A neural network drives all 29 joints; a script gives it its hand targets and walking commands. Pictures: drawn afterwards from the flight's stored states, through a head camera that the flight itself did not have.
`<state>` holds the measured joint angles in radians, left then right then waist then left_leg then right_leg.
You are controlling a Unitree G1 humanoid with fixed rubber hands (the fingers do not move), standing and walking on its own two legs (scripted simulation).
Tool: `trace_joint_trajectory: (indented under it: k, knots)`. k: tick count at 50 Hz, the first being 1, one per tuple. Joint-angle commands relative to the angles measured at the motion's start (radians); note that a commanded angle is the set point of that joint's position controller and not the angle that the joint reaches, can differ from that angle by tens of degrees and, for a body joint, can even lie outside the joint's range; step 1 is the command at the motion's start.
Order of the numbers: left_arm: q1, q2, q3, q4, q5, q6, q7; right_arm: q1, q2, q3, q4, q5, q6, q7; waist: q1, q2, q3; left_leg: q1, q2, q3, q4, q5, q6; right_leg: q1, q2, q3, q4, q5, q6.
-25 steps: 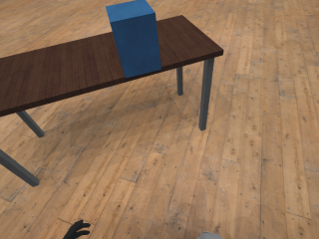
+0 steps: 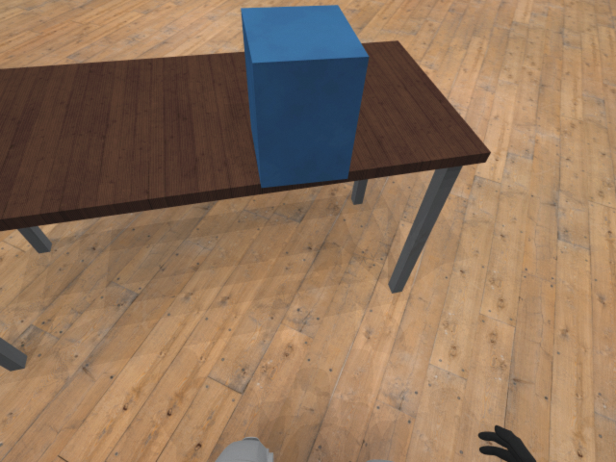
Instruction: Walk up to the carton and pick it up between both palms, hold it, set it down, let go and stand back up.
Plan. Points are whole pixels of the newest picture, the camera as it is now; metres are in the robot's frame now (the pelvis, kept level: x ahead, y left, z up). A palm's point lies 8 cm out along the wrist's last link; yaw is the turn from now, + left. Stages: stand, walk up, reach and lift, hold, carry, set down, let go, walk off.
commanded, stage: walk up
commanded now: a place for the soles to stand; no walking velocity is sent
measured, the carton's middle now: (298, 99) +0.72 +0.05 +0.06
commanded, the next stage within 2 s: none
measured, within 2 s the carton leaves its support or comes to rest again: neither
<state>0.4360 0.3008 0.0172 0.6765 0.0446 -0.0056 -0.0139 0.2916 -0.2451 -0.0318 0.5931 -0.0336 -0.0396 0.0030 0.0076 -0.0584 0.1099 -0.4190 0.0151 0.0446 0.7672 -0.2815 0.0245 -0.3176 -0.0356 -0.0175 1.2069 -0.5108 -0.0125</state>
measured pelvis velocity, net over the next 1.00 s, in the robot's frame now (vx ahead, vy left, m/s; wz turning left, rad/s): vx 0.29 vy -0.01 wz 0.01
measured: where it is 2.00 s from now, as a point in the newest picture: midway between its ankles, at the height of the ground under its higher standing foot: (313, 430)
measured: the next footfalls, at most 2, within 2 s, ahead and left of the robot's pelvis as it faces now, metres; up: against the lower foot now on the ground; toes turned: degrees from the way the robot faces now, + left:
right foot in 0.26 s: +0.25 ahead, -0.16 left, +0.00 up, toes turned -4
left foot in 0.66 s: +0.36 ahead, +0.13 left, +0.00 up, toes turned +1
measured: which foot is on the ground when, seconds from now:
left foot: down 0.00-0.28, up 0.30-0.64, down 0.66-1.00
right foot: up 0.00-0.24, down 0.26-0.68, up 0.70-0.94, down 0.96-1.00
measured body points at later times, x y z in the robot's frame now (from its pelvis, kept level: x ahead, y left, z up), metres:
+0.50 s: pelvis +0.18 -0.03 +0.02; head +0.18 -0.05 +0.46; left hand +0.22 +0.24 -0.08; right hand +0.30 -0.30 -0.09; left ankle +0.22 +0.09 -0.64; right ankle +0.21 -0.16 -0.71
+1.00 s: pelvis +0.29 -0.01 +0.00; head +0.33 -0.02 +0.45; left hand +0.43 +0.25 -0.10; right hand +0.38 -0.29 -0.11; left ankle +0.33 +0.14 -0.71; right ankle +0.34 -0.12 -0.71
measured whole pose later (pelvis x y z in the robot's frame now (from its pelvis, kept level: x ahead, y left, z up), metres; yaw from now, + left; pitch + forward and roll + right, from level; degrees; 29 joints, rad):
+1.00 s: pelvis +0.29 -0.01 +0.00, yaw +1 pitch -4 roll -1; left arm 0.24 0.27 0.02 0.62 0.02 0.01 0.00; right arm 0.31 -0.31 -0.02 0.62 -0.01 0.02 -0.02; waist -0.04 0.03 0.16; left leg -0.38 0.10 0.02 0.81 -0.35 -0.04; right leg -0.37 0.00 -0.05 0.76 -0.31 -0.02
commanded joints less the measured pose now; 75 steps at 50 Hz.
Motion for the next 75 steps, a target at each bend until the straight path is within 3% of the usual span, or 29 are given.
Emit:
trace_joint_trajectory:
  k: [1, 7, 9, 11, 13, 14, 15, 16, 17, 20, 25, 29, 32, 33, 34, 35, 36, 37, 43, 47, 48, 49, 50, 51, 52, 54, 57, 62, 75]
  knots:
    - [-0.006, 0.101, 0.044, -0.148, -0.004, -0.012, -0.003, 0.119, -0.221, -0.068, -0.029, -0.004, -0.01, -0.023, -0.045, 0.191, -0.022, 0.196, 0.317, -0.449, -0.453, -0.016, 0.26, -0.335, -0.058, 0.073, 0.084, 0.067, 0.007]
    - [-0.083, 0.038, 0.034, -0.158, -0.018, -0.023, -0.03, 0.084, -0.214, -0.058, -0.008, -0.011, -0.034, -0.01, -0.033, 0.222, -0.033, 0.09, 0.255, -0.268, -0.417, 0.121, 0.244, -0.18, -0.085, 0.021, -0.337, 0.166, 0.016]
    - [-0.09, 0.041, 0.045, -0.157, -0.012, -0.032, -0.031, 0.089, -0.233, -0.064, -0.006, -0.01, -0.029, -0.002, -0.028, 0.208, -0.073, 0.043, 0.23, -0.225, -0.371, 0.037, 0.214, -0.047, -0.051, -0.019, -0.441, 0.239, -0.001]
    - [-0.046, 0.064, 0.064, -0.147, -0.002, -0.04, -0.026, 0.081, -0.228, -0.062, -0.004, 0.001, -0.015, 0.008, 0.008, 0.132, -0.086, -0.073, 0.204, -0.193, -0.299, -0.172, 0.178, 0.148, -0.008, -0.073, -0.537, 0.338, -0.02]
    - [0.059, 0.114, 0.087, -0.126, 0.001, -0.046, -0.008, 0.122, -0.168, -0.04, -0.013, -0.002, 0.0, 0.017, 0.065, 0.011, -0.099, -0.217, 0.133, -0.14, -0.108, -0.299, 0.113, 0.336, 0.02, -0.04, -0.542, 0.19, -0.043]
    - [0.114, 0.17, 0.107, -0.108, 0.007, -0.048, 0.005, 0.125, -0.126, -0.017, -0.018, 0.003, 0.0, 0.024, 0.099, -0.138, -0.12, -0.302, 0.057, -0.037, 0.132, -0.278, 0.055, 0.381, -0.126, 0.202, -0.663, -0.014, -0.095]
    - [0.129, 0.253, 0.114, -0.126, 0.011, -0.048, 0.018, 0.155, -0.1, -0.008, -0.049, 0.004, 0.007, 0.028, 0.095, -0.257, -0.108, -0.349, -0.04, 0.014, 0.405, -0.338, -0.006, 0.32, -0.384, 0.663, -0.919, -0.344, -0.209]
    - [0.088, 0.261, 0.117, -0.113, -0.005, -0.034, 0.032, 0.13, -0.191, -0.038, -0.061, -0.011, 0.032, 0.022, 0.083, -0.143, -0.067, -0.367, 0.001, -0.057, 0.495, -0.354, -0.018, 0.238, -0.454, 0.815, -1.021, -0.524, -0.301]
    - [0.046, 0.235, 0.111, -0.124, -0.013, -0.031, 0.038, 0.09, -0.209, -0.048, -0.069, -0.014, 0.045, 0.02, 0.081, -0.127, 0.01, -0.403, 0.036, -0.078, 0.54, -0.316, -0.023, 0.191, -0.468, 0.803, -1.022, -0.51, -0.33]
    - [0.001, 0.178, 0.078, -0.115, -0.005, -0.049, 0.042, 0.079, -0.179, -0.047, -0.056, -0.011, 0.035, 0.022, 0.052, -0.078, 0.073, -0.368, 0.079, -0.114, 0.476, -0.219, -0.027, 0.126, -0.373, 0.54, -0.958, -0.112, -0.277]
    - [-0.09, 0.167, 0.071, -0.073, -0.002, -0.066, 0.038, 0.114, -0.113, -0.045, -0.05, 0.009, 0.024, 0.052, -0.006, -0.106, 0.033, -0.131, 0.093, -0.079, 0.178, -0.083, -0.035, -0.026, -0.254, 0.239, -0.945, 0.03, -0.215]
    - [-0.084, 0.174, 0.068, -0.058, -0.004, -0.063, 0.024, 0.088, -0.099, -0.051, -0.051, 0.008, 0.006, 0.053, -0.013, -0.122, -0.037, 0.099, 0.053, -0.006, -0.06, 0.109, -0.02, -0.079, -0.196, 0.107, -0.834, 0.174, -0.184]
    - [-0.031, 0.124, 0.041, -0.056, -0.01, -0.041, 0.013, 0.166, -0.139, -0.073, -0.026, -0.009, -0.009, 0.019, -0.054, 0.064, -0.124, 0.375, -0.011, 0.012, -0.162, 0.19, -0.003, -0.165, -0.139, 0.023, -0.548, 0.317, -0.109]
    - [0.023, 0.08, 0.023, -0.06, -0.019, -0.034, 0.007, 0.184, -0.186, -0.085, -0.029, -0.012, -0.013, 0.005, -0.066, 0.188, -0.159, 0.424, 0.05, -0.083, -0.219, 0.148, 0.02, -0.195, -0.071, -0.044, -0.384, 0.263, -0.06]
    - [0.052, 0.031, -0.001, -0.096, -0.023, -0.027, 0.003, 0.2, -0.25, -0.093, -0.047, -0.012, -0.012, -0.007, -0.077, 0.346, -0.184, 0.428, 0.29, -0.422, -0.343, 0.04, 0.114, -0.291, 0.019, -0.083, -0.147, 0.005, 0.004]
    - [0.064, 0.077, 0.022, -0.103, -0.009, 0.0, 0.013, 0.208, -0.283, -0.092, -0.053, 0.0, 0.001, -0.019, -0.067, 0.278, -0.149, 0.343, 0.406, -0.599, -0.431, -0.105, 0.204, -0.299, 0.021, 0.001, -0.038, -0.14, 0.02]
    - [0.026, 0.11, 0.038, -0.11, -0.008, 0.024, 0.02, 0.169, -0.301, -0.102, -0.057, 0.011, 0.018, -0.029, -0.068, 0.271, -0.109, 0.282, 0.431, -0.645, -0.475, -0.25, 0.28, -0.332, -0.013, 0.025, 0.027, -0.144, 0.03]
    - [-0.022, 0.124, 0.041, -0.123, -0.005, 0.032, 0.024, 0.136, -0.277, -0.092, -0.06, 0.023, 0.025, -0.03, -0.075, 0.256, -0.052, 0.221, 0.398, -0.609, -0.491, -0.227, 0.28, -0.346, -0.026, 0.047, 0.053, -0.096, 0.033]
    - [-0.02, 0.075, 0.036, -0.093, -0.018, 0.031, 0.019, 0.012, -0.216, -0.046, -0.067, -0.005, 0.015, -0.032, -0.012, 0.272, -0.075, 0.102, 0.303, -0.311, -0.348, 0.251, 0.23, -0.133, -0.04, 0.039, -0.252, -0.035, 0.032]
    - [0.007, 0.082, 0.044, -0.079, -0.028, 0.006, 0.011, -0.067, -0.223, -0.032, -0.083, 0.017, 0.033, -0.023, 0.059, 0.197, -0.151, -0.015, 0.223, -0.151, -0.12, 0.383, 0.123, 0.183, 0.008, -0.007, -0.634, 0.4, 0.0]
    - [-0.013, 0.121, 0.054, -0.086, -0.024, -0.001, 0.012, -0.046, -0.202, -0.021, -0.082, 0.027, 0.035, -0.018, 0.057, 0.12, -0.185, -0.053, 0.189, -0.117, -0.036, 0.313, 0.074, 0.245, -0.02, 0.056, -0.666, 0.485, -0.022]
    - [-0.066, 0.19, 0.072, -0.107, -0.015, -0.004, 0.016, 0.004, -0.139, -0.001, -0.095, 0.041, 0.036, -0.015, 0.035, -0.073, -0.216, -0.102, 0.111, -0.049, 0.091, 0.122, 0.001, 0.244, -0.18, 0.275, -0.717, 0.55, -0.08]
    - [-0.154, 0.22, 0.071, -0.129, -0.031, 0.005, 0.021, 0.045, -0.126, 0.002, -0.074, 0.053, 0.054, -0.023, 0.004, -0.126, -0.198, -0.007, 0.003, -0.001, 0.146, -0.226, -0.04, 0.063, -0.306, 0.432, -0.808, 0.432, -0.207]
    - [-0.212, 0.207, 0.068, -0.136, -0.044, 0.013, 0.021, 0.062, -0.145, -0.01, -0.05, 0.047, 0.072, -0.03, -0.011, -0.123, -0.172, 0.116, 0.03, -0.053, 0.159, -0.308, -0.034, -0.092, -0.308, 0.423, -0.833, 0.247, -0.264]
    - [-0.272, 0.173, 0.054, -0.15, -0.051, 0.016, 0.017, 0.056, -0.159, -0.018, -0.041, 0.045, 0.073, -0.03, -0.033, -0.128, -0.113, 0.136, 0.038, -0.058, 0.098, -0.264, -0.022, -0.138, -0.264, 0.358, -0.835, 0.192, -0.241]
    - [-0.299, 0.136, 0.033, -0.159, -0.052, 0.023, 0.016, 0.065, -0.172, -0.018, -0.028, 0.047, 0.046, -0.023, -0.051, -0.082, -0.083, 0.134, 0.055, -0.053, -0.123, -0.001, -0.017, -0.056, -0.142, 0.181, -0.734, 0.394, -0.136]
    - [-0.234, 0.11, 0.021, -0.146, -0.056, 0.015, 0.003, 0.016, -0.225, -0.022, -0.044, 0.028, 0.012, -0.025, -0.007, -0.004, -0.213, 0.181, 0.151, -0.177, -0.213, 0.282, 0.026, 0.057, -0.073, 0.112, -0.585, 0.602, -0.056]
    - [-0.271, 0.142, 0.028, -0.13, -0.058, 0.015, 0.0, -0.015, -0.166, -0.01, -0.05, 0.038, 0.03, -0.011, -0.013, 0.024, -0.161, 0.173, 0.072, -0.099, -0.202, 0.15, -0.005, 0.052, -0.122, 0.18, -0.697, 0.524, -0.088]
    - [-0.289, 0.122, 0.028, -0.113, -0.052, 0.011, -0.014, -0.022, -0.178, -0.021, -0.042, 0.038, 0.02, -0.004, -0.012, 0.045, -0.134, 0.162, 0.09, -0.116, -0.284, 0.048, 0.01, 0.039, -0.084, 0.142, -0.769, 0.293, -0.059]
